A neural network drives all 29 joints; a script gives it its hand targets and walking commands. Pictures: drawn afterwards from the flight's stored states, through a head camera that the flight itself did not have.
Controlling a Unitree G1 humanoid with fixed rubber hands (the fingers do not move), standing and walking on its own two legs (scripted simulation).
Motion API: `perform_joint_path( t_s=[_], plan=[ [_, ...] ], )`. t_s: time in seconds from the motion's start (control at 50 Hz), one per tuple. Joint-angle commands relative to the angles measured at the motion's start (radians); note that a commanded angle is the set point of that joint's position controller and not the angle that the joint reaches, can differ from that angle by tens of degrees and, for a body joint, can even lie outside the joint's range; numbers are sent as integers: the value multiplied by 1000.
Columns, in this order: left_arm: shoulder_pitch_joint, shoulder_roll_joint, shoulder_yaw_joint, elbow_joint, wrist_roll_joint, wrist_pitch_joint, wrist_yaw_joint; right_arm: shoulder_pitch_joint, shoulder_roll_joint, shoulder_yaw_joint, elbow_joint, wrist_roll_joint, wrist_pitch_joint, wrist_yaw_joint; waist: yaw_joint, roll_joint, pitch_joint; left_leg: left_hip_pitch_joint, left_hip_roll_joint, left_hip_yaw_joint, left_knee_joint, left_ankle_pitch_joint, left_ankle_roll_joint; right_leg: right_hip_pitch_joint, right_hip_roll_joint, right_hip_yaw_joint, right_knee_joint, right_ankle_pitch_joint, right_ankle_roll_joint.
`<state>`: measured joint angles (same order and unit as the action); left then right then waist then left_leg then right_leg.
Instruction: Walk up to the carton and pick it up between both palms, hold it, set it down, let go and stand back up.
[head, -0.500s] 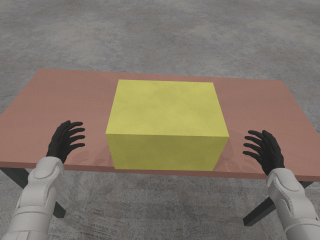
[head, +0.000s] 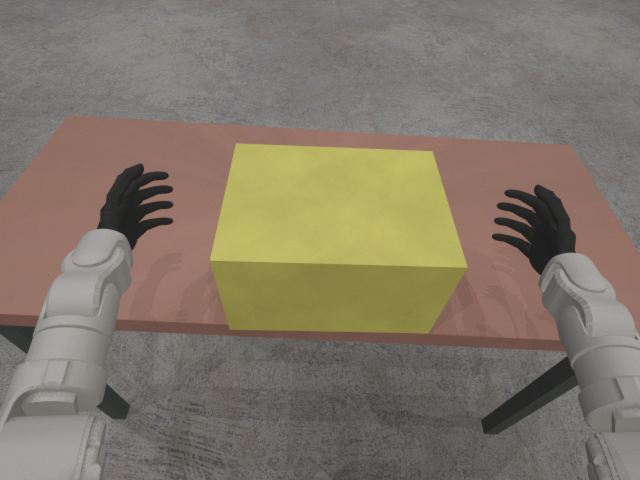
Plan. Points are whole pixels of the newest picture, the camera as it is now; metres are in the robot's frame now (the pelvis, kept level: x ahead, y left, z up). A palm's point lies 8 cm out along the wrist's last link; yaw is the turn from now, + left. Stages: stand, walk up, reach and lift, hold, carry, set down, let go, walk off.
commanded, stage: reach and lift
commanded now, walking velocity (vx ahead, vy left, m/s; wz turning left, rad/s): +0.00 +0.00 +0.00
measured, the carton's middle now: (332, 238) +0.46 -0.02 +0.01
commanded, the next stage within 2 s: none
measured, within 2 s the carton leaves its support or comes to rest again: neither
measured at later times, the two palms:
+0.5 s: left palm (124, 168) +0.44 +0.25 +0.16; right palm (543, 191) +0.43 -0.27 +0.15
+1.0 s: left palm (131, 199) +0.44 +0.26 +0.10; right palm (511, 209) +0.44 -0.26 +0.10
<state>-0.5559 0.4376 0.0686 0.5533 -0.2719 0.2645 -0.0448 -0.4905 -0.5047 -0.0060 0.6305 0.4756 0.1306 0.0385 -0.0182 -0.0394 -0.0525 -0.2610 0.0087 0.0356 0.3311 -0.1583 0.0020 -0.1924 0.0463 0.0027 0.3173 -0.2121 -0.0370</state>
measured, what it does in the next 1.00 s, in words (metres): stands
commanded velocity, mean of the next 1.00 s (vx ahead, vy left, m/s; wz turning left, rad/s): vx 0.00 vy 0.00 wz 0.00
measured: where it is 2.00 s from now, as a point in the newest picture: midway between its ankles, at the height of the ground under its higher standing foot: outside the picture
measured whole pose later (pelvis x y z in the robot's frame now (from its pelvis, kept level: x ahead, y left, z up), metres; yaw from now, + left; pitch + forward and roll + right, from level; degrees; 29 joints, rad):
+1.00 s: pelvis -0.02 +0.00 -0.02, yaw +1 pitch +20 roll -1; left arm -1.12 0.45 -0.14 1.36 -0.35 -0.10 -0.05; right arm -1.01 -0.49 0.13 1.30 0.48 -0.09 0.05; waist 0.00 -0.02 -0.20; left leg -0.67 0.02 0.01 0.47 -0.15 -0.01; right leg -0.59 0.06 -0.03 0.45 -0.21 -0.04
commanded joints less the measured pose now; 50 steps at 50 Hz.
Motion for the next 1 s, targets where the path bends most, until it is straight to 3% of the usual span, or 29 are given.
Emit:
perform_joint_path(
  t_s=[0.0,0.08,0.16,0.24,0.36,0.4,0.5,0.54,0.56,0.64,0.68,0.78,0.84,0.92,0.94,0.98],
  plan=[
    [-382,184,33,-106,-7,-31,7,-397,-215,-60,-88,15,-30,0,6,31,-422,329,-4,-54,55,312,-5,-53,-23,15,-6,426,68],
    [-418,192,33,-98,-2,-18,10,-446,-245,-56,-57,9,-29,-3,2,38,-485,358,-5,-54,75,387,-14,-43,-14,1,0,499,74],
    [-485,179,4,-34,-6,3,17,-502,-253,-55,26,10,-14,2,-3,58,-480,367,2,-55,80,380,-19,-91,-7,-8,-1,456,68],
    [-596,204,-4,13,-26,-3,18,-601,-257,-41,57,6,-11,6,5,27,-519,334,5,-57,90,350,-14,-103,-16,-11,10,457,74],
    [-686,222,-20,109,-29,-25,21,-707,-261,5,141,31,-21,0,9,44,-589,315,-1,-53,110,398,-14,-109,-13,-12,33,543,86],
    [-714,225,-25,143,-30,-25,20,-749,-272,3,158,24,-20,-5,10,22,-612,309,1,-52,111,389,-10,-111,-13,-19,40,562,95],
    [-846,234,-74,260,-60,-45,24,-859,-268,18,242,31,-17,-4,-4,49,-627,287,6,-57,127,354,-13,-179,-16,-23,44,497,83],
    [-892,237,-91,309,-73,-55,21,-889,-256,40,294,27,-18,-5,11,42,-656,283,8,-57,135,361,-11,-204,-18,-28,50,495,87],
    [-906,241,-103,329,-74,-65,19,-908,-258,32,305,31,-19,-4,-4,39,-666,277,9,-55,140,342,-11,-214,-20,-32,52,498,86],
    [-953,218,-142,434,-87,-89,18,-951,-251,43,395,24,-28,1,0,45,-675,264,11,-61,149,338,-14,-248,-17,-39,55,467,82],
    [-966,223,-154,484,-89,-114,13,-959,-242,59,416,27,-37,-2,-2,13,-658,231,5,-62,137,302,-9,-236,-12,-37,60,463,92],
    [-945,211,-162,582,-78,-215,2,-944,-208,97,482,17,-112,2,18,26,-680,177,9,-58,150,330,-6,-244,-21,-42,85,501,97],
    [-936,181,-177,658,-72,-276,-3,-938,-191,117,551,30,-159,6,36,42,-629,135,10,-59,161,298,-12,-295,-24,-45,85,424,88],
    [-950,165,-196,697,-89,-392,-7,-934,-166,114,549,3,-240,9,12,14,-725,77,13,-47,183,292,-13,-296,-31,-59,123,461,95],
    [-947,163,-186,696,-82,-413,-9,-912,-168,120,563,11,-261,9,24,36,-743,68,13,-53,194,316,-14,-304,-30,-58,135,473,98],
    [-949,147,-200,701,-77,-451,-5,-916,-163,96,562,4,-297,10,12,50,-808,80,16,-45,227,343,-30,-335,-23,-65,151,473,91]
  ],
)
